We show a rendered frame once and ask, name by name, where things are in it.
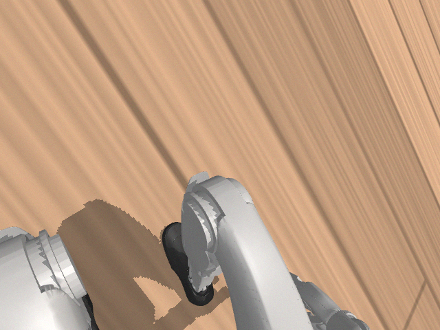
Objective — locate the right robot hand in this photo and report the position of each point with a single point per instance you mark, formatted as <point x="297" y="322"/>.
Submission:
<point x="322" y="307"/>

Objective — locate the right robot foot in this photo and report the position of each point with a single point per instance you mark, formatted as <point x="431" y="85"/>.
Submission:
<point x="172" y="243"/>

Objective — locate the right robot arm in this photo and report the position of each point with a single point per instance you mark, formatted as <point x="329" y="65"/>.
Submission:
<point x="345" y="320"/>

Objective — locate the left robot foot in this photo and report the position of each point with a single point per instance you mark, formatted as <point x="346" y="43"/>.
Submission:
<point x="89" y="306"/>

